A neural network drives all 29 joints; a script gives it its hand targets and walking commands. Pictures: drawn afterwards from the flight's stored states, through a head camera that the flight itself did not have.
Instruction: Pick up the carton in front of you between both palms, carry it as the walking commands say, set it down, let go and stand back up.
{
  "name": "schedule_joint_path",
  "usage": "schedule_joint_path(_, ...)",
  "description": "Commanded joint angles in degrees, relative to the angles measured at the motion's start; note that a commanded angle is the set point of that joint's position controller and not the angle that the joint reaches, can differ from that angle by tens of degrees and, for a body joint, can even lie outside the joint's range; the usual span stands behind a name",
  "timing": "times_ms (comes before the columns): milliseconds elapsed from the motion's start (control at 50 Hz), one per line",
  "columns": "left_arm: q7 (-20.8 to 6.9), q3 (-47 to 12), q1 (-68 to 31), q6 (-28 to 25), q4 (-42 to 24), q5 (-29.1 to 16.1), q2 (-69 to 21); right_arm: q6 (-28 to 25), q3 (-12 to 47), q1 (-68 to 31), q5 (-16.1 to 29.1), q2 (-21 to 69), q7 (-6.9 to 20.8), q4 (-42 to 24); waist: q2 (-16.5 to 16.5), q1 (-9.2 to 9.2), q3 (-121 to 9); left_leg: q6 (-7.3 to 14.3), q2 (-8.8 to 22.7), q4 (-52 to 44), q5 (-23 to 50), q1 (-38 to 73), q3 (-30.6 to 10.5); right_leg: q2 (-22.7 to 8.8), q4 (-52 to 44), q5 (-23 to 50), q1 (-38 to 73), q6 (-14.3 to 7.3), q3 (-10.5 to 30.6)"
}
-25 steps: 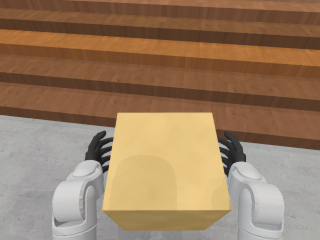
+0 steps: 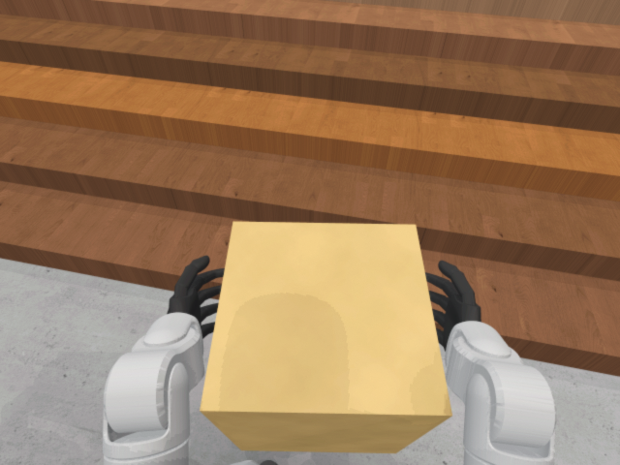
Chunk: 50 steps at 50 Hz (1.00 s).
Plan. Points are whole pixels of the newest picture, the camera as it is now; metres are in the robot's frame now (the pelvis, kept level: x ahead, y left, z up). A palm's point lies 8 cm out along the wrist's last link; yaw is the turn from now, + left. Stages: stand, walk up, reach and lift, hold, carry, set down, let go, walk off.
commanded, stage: carry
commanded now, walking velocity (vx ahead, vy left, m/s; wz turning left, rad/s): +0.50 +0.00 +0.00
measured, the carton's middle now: (321, 347) +0.25 +0.00 +0.03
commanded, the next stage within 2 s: none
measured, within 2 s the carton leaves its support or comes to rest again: neither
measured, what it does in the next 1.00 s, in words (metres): walks ahead: right foot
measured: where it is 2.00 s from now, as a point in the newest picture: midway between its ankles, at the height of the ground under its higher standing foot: (294, 167)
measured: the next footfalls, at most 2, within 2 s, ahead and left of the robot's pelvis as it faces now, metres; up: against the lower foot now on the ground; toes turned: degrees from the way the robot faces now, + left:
right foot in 0.52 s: +0.51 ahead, -0.09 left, +0.00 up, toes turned -8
left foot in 1.04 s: +0.95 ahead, +0.07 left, +0.12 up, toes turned +3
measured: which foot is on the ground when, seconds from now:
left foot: down 0.00-0.52, up 0.54-1.00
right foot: down 0.00-0.04, up 0.06-0.50, down 0.52-1.00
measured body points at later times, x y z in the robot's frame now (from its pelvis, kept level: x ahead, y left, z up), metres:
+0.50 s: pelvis +0.32 +0.00 +0.00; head +0.32 -0.01 +0.45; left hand +0.65 +0.15 +0.16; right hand +0.65 -0.16 +0.16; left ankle +0.15 +0.09 -0.72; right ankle +0.46 -0.09 -0.72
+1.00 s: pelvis +0.66 +0.00 +0.00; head +0.73 -0.01 +0.45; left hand +1.02 +0.16 +0.14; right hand +1.03 -0.14 +0.13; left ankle +0.83 +0.09 -0.56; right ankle +0.46 -0.08 -0.72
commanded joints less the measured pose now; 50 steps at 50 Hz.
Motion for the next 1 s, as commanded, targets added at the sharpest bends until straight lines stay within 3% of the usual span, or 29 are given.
schedule_joint_path(0, -10.41, -38.27, -24.86, -0.47, -6.96, -18.8, -44.3, -0.17, 38.09, -22.45, 18.54, 47.12, 9.72, -3.11, -2.18, -3.13, -12.34, 1.0, 0.14, -1.45, -6.86, 32.1, -2.79, -5.94, 26.5, 39.56, -15.54, -3.35, -2.07)
schedule_joint_path(20, -10.32, -39.04, -26.35, -0.08, -9.48, -19.55, -44.87, -0.53, 37.78, -23.78, 18.84, 46.38, 9.85, -3.11, 13.29, -3.06, -17.81, 9.66, 17.28, -8.02, -19.37, 43.51, -33.82, 0.84, 45.68, 23.59, -32.56, -0.63, -0.59)
schedule_joint_path(40, -10.32, -39.7, -27.34, -0.21, -10.11, -20.01, -45.21, -0.58, 38.24, -23.82, 19.78, 48.15, 9.98, -3.2, 17.12, -2.25, -17.09, 12.5, 21.27, -15.47, -11.45, 45.21, -45.63, 4.95, 55.66, -0.14, -42.72, -1.19, 7.38)
schedule_joint_path(60, -10.3, -39.81, -27.58, -0.55, -9.9, -20.09, -46.76, -0.7, 39.17, -25.91, 21.25, 49.01, 10.16, -5.87, 13.29, -2.27, -16.42, 11.95, 20.77, -13.62, -3.17, 43.28, -38.36, 0.37, 60.62, 0.29, -44.76, -3.02, 11.44)
schedule_joint_path(100, -10.19, -39.7, -27.92, -1.13, -9.77, -20.13, -48.55, -1.12, 40.15, -27.75, 21.69, 50.69, 10.22, -6.91, 3.48, -1.9, -15.54, 8.84, 18.17, -12.2, 6.61, 36.2, -27.63, -3.93, 55.7, 6.19, -43.75, -4.06, 12.57)
schedule_joint_path(120, -10.01, -39.6, -27.91, -1.38, -9.63, -19.97, -49.05, -1.27, 40.5, -28.47, 22.01, 51.0, 10.21, -7.43, 3.35, -1.66, -15.38, 7.03, 16.45, -13.23, 5.34, 32.72, -23.32, -4.69, 51.53, 8.47, -41.47, -3.94, 12.48)
schedule_joint_path(160, -9.38, -39.29, -27.29, -1.49, -8.78, -19.14, -48.37, -1.06, 40.4, -28.81, 22.19, 49.26, 10.15, -7.41, 5.68, -1.59, -15.08, 6.09, 14.56, -14.47, 3.37, 30.68, -18.11, -3.66, 45.95, 10.37, -40.44, -3.38, 9.83)
schedule_joint_path(220, -7.92, -38.41, -29.37, -0.82, -7.75, -18.14, -44.02, -0.15, 39.03, -30.51, 22.16, 44.03, 9.73, -6.14, 7.49, -1.71, -12.15, 6.63, 12.8, -15.56, 3.62, 31.01, -13.58, -2.88, 37.82, 14.02, -44.13, -2.31, 6.56)
schedule_joint_path(300, -5.4, -35.82, -39.61, 1.11, -4.26, -18.35, -36.31, 1.39, 35.09, -38.57, 21.02, 35.21, 7.54, -1.12, 8.32, -2.97, -7.09, 7.01, 10.73, -16.09, 6.03, 30.52, -9.5, -2.37, 26.44, 20.13, -45.82, -2.22, 4.15)
schedule_joint_path(400, -2.12, -28.82, -52.93, 2.61, 4.64, -18.0, -28.74, 2.55, 28.83, -51.76, 19.26, 28.34, 3.11, 8.35, 9.11, -3.98, -3.33, 6.2, 10.16, -13.81, 9.67, 29.94, -7.03, -0.37, 16.96, 24.97, -41.41, -5.22, 2.47)
schedule_joint_path(440, -0.99, -25.42, -57.0, 2.78, 8.15, -18.06, -27.46, 2.91, 26.87, -57.28, 19.31, 27.58, 1.63, 11.13, 9.54, -2.3, -5.42, 4.94, 10.07, -7.35, 18.54, 30.54, -5.87, 1.14, 15.62, 23.54, -35.23, -6.65, 1.41)
schedule_joint_path(460, -0.49, -23.66, -58.28, 2.78, 10.43, -17.96, -26.96, 3.12, 26.05, -60.17, 19.44, 27.49, 1.05, 12.49, 8.36, 0.11, -8.84, 3.52, 8.49, 0.53, 24.69, 29.74, -3.31, 3.62, 13.42, 22.45, -27.52, -6.73, -1.14)
schedule_joint_path(480, 0.06, -21.5, -59.04, 2.82, 12.89, -17.25, -26.04, 3.3, 24.82, -61.82, 19.44, 27.28, 0.47, 13.99, 4.22, 3.1, -14.23, 2.0, 5.19, 13.7, 23.89, 25.51, -0.48, 6.1, 12.47, 20.76, -14.38, -6.2, -3.5)
schedule_joint_path(500, 0.46, -19.73, -60.62, 2.82, 14.67, -16.55, -25.8, 3.44, 23.49, -64.92, 19.15, 27.09, -0.06, 15.74, -2.17, 5.8, -18.36, 0.96, 2.87, 27.9, 11.04, 15.54, -1.48, 0.05, 11.5, 16.5, -2.94, -6.06, 5.61)
schedule_joint_path(520, 0.84, -18.5, -64.52, 2.63, 15.61, -16.46, -24.31, 3.73, 22.36, -66.61, 18.98, 28.63, -0.55, 16.48, -17.35, 2.33, -21.94, -0.97, -5.28, 43.01, -19.25, -1.88, -5.27, -17.72, 3.53, 14.9, 6.43, -14.57, 38.24)
schedule_joint_path(540, 0.76, -18.51, -66.59, 2.57, 17.2, -17.32, -26.72, 3.77, 21.07, -69.9, 18.42, 29.28, -0.98, 17.56, -17.89, 2.43, -23.16, 0.46, -5.43, 51.8, -24.41, -8.23, -12.1, -18.23, -1.4, 10.84, 7.66, -17.68, 44.9)
schedule_joint_path(560, 0.19, -18.97, -69.88, 2.1, 17.24, -18.43, -30.0, 3.47, 20.91, -72.84, 18.37, 31.94, -1.13, 18.22, -14.19, 2.24, -22.05, 2.11, -2.14, 54.82, -22.15, -11.29, -14.05, -16.75, 0.88, 13.99, 6.4, -16.89, 39.22)
schedule_joint_path(580, -0.55, -20.2, -74.1, 1.43, 16.87, -19.72, -33.54, 2.83, 20.93, -75.4, 18.38, 34.7, -0.97, 18.83, -7.33, 2.2, -20.81, 2.7, -0.82, 54.23, -19.77, -12.83, -14.32, -15.18, 3.18, 19.9, 3.99, -15.84, 34.06)
schedule_joint_path(600, -1.31, -21.82, -78.02, 0.77, 16.25, -21.1, -36.91, 2.13, 21.0, -77.14, 18.61, 37.22, -0.65, 19.45, -3.69, 1.78, -20.33, 2.9, 0.64, 51.35, -17.02, -12.78, -14.62, -14.06, 3.94, 24.97, 1.54, -14.55, 29.71)
schedule_joint_path(640, -2.33, -23.57, -82.57, -0.44, 15.69, -22.92, -41.62, 1.01, 21.31, -79.41, 18.5, 40.79, -0.09, 20.66, -3.44, 1.26, -22.51, 2.65, 1.01, 48.18, -14.69, -11.98, -14.23, -13.16, 3.88, 29.0, 0.46, -13.54, 24.98)
schedule_joint_path(680, -2.85, -23.68, -81.8, -1.11, 16.47, -22.47, -43.35, 0.1, 21.46, -77.68, 17.09, 42.48, 0.19, 22.61, -3.88, 1.22, -23.81, 2.16, 0.84, 47.07, -14.02, -15.4, -13.3, -12.68, 4.42, 32.54, 2.74, -14.32, 22.63)
schedule_joint_path(780, -3.48, -24.49, -76.9, -1.82, 14.99, -20.91, -44.31, -1.2, 22.49, -72.94, 15.11, 44.13, 0.68, 21.06, -4.8, 3.95, -22.87, 1.52, 1.0, 50.45, -16.7, -33.71, -10.4, -12.27, 8.88, 46.23, 15.57, -15.54, 20.81)
schedule_joint_path(800, -3.55, -24.92, -75.59, -1.86, 14.19, -20.48, -44.3, -1.36, 22.6, -72.28, 14.62, 43.87, 0.75, 19.43, -6.68, 5.22, -22.64, 1.81, 0.66, 55.86, -18.69, -38.38, -9.24, -12.31, 9.49, 46.33, 18.39, -16.54, 21.47)
schedule_joint_path(860, -3.74, -26.55, -72.43, -1.72, 10.72, -20.89, -43.0, -1.34, 23.78, -69.67, 13.6, 42.82, 0.89, 16.0, -5.61, 8.08, -18.09, 3.21, 1.75, 71.66, -26.23, -57.06, -9.52, -14.36, 9.68, 48.04, 25.82, -18.44, 26.4)
schedule_joint_path(900, -3.94, -28.55, -71.49, -1.6, 9.07, -22.33, -42.47, -1.31, 24.12, -67.76, 13.22, 40.68, 0.72, 14.68, -2.68, 8.06, -12.54, 4.22, 2.63, 73.77, -33.66, -63.44, -8.44, -13.72, 6.28, 47.62, 24.79, -17.04, 25.23)
schedule_joint_path(920, -4.09, -29.24, -71.23, -1.54, 8.78, -23.38, -42.04, -1.28, 24.31, -67.18, 12.85, 39.49, 0.56, 14.53, -2.75, 6.85, -10.54, 4.64, 3.72, 68.63, -34.2, -58.89, -8.8, -12.38, 3.51, 47.76, 20.1, -14.69, 22.06)
schedule_joint_path(940, -4.19, -29.83, -69.98, -1.4, 8.72, -24.31, -42.19, -1.1, 23.83, -65.48, 12.84, 38.36, 0.4, 13.98, -0.68, 5.55, -9.29, 4.62, 3.45, 56.74, -28.42, -46.44, -5.04, -10.05, -0.29, 48.53, 10.95, -13.39, 16.5)
schedule_joint_path(960, -4.5, -30.27, -69.03, -1.31, 8.36, -24.61, -42.53, -0.98, 24.14, -64.1, 12.57, 38.18, 0.24, 14.52, -0.57, 3.09, -10.17, 5.68, 1.86, 46.54, -19.43, -28.48, -3.38, -7.47, -3.23, 57.44, -1.3, -11.43, 11.66)
schedule_joint_path(980, -4.72, -30.84, -70.12, -1.35, 7.05, -25.18, -42.43, -0.94, 24.75, -63.73, 12.8, 37.63, 0.34, 13.36, -4.47, 0.17, -12.44, 5.57, -3.06, 34.92, -12.5, -9.66, 1.6, -4.42, -0.26, 78.55, -10.35, -10.44, 5.35)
